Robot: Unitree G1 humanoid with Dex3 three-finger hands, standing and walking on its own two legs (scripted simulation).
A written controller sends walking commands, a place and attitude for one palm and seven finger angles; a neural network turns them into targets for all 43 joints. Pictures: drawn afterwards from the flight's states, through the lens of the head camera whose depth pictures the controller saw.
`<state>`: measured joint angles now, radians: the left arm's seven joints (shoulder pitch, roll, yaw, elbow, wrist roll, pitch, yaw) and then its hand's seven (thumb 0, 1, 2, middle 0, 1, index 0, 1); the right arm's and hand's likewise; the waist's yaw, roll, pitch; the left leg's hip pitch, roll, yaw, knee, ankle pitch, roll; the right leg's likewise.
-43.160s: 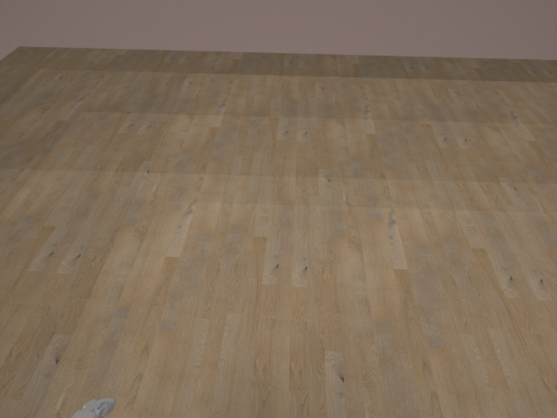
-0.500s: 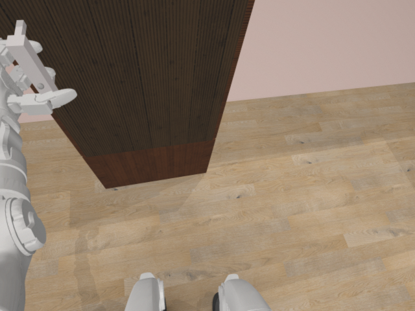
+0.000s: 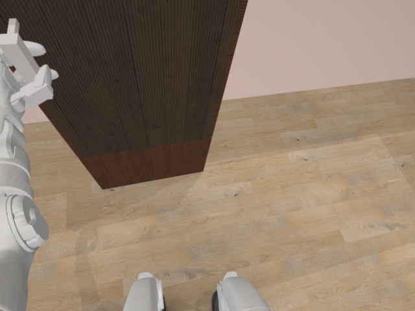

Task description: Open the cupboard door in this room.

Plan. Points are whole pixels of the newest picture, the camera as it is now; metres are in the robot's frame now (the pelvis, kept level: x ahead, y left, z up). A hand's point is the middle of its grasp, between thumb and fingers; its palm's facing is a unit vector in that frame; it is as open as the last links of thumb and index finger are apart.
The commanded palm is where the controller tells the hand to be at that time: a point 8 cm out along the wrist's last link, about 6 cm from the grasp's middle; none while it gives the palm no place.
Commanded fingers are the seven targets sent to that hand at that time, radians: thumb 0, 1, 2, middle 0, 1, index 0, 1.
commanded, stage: pull the door open along its arc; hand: left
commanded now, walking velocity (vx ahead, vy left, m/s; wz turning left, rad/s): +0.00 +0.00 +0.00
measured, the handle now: (30, 61) +0.56 +0.28 +0.09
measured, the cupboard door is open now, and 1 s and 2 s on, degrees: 0 43 42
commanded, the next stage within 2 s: open thumb and fingers to let go in 0.96 s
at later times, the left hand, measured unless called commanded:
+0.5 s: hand (62, 133) +0.41 +0.21 +0.08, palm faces +0.21 -0.98 +0.04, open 6.2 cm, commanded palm +0.35 +0.25 +0.09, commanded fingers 0.00 0.90 0.90 -0.40 -1.35 -0.40 -1.35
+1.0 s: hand (152, 203) +0.29 +0.07 +0.09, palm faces +0.48 -0.88 -0.02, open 6.2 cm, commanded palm +0.23 +0.10 +0.09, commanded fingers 0.00 0.90 0.90 -0.40 -1.35 -0.40 -1.35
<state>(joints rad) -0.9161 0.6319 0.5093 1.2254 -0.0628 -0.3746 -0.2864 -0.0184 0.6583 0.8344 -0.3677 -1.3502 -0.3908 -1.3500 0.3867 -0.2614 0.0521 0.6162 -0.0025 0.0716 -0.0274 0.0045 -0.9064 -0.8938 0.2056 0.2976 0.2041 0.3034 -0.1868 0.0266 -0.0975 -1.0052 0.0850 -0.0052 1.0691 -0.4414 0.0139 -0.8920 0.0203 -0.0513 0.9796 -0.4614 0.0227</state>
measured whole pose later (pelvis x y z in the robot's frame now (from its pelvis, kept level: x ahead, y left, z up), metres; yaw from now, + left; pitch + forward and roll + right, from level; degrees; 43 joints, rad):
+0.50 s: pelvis +0.02 +0.00 +0.02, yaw +1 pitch +16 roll -3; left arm -0.34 0.25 0.31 0.60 -0.20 -0.33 -0.06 -0.01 0.67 0.73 -0.33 -1.35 -0.35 -1.32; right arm 0.35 -0.24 0.00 0.57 0.02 0.05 0.01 0.01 -0.91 -0.89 0.20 0.30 0.20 0.30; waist -0.07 0.04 -0.15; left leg -0.79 0.07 0.03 0.96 -0.44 0.01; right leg -0.70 0.01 -0.03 0.89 -0.46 0.02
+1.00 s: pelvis +0.02 -0.05 +0.02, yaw +5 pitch +9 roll +0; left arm 0.21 -0.09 -0.20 0.02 0.10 -0.19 0.57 0.00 0.66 0.73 -0.32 -1.33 -0.35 -1.34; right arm 0.20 -0.17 0.01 0.52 -0.07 0.03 0.03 0.01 -0.91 -0.89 0.20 0.30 0.20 0.30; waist -0.01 0.03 -0.14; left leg -0.64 0.05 -0.03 0.91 -0.42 -0.05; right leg -0.56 -0.01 -0.09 0.92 -0.52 -0.04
